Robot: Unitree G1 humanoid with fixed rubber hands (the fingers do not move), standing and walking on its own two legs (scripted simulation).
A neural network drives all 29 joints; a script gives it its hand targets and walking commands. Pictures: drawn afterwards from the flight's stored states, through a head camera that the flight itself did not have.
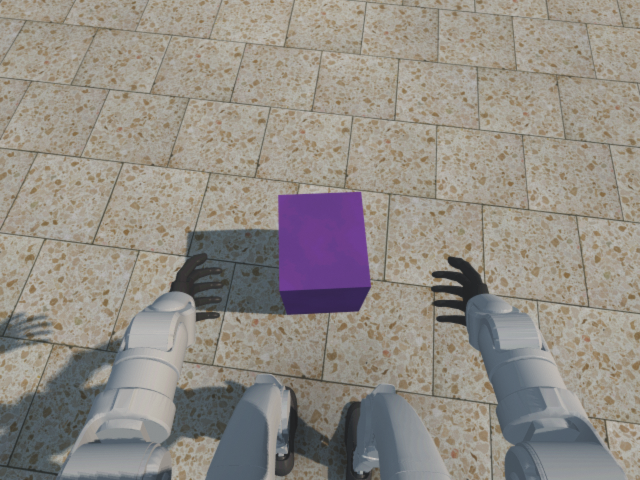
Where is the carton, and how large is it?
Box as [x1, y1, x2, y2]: [278, 192, 370, 314]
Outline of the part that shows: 360,192 278,195 279,291 287,314 356,311 359,309 370,287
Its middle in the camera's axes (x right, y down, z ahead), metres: +0.01 +0.05 +1.04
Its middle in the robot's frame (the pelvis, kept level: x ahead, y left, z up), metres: +0.57 +0.02 -0.56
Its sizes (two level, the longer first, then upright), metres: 0.245 0.207 0.266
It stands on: the floor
